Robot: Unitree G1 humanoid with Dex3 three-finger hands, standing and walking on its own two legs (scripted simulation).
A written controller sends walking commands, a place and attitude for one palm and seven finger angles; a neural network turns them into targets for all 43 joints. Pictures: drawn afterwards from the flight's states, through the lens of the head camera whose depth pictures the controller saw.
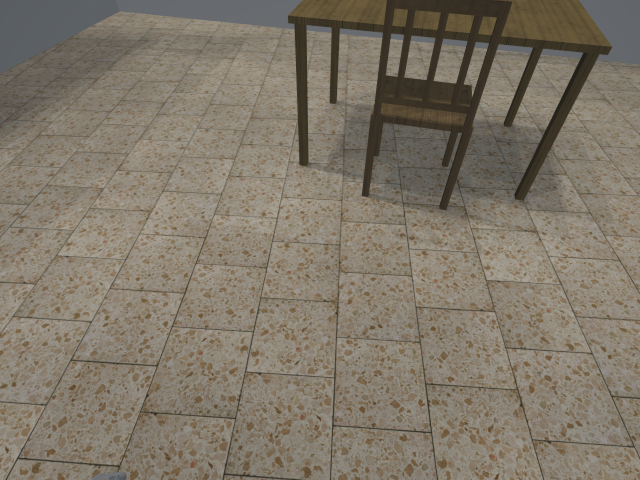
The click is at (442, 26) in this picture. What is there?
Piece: chair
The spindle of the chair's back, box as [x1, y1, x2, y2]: [422, 13, 448, 101]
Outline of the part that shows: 448,13 441,13 422,100 428,101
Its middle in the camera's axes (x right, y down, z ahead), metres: +0.41 -0.65 +1.40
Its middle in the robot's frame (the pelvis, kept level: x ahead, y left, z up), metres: +1.50 -0.33 -0.09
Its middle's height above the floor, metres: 0.68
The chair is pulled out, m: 0.00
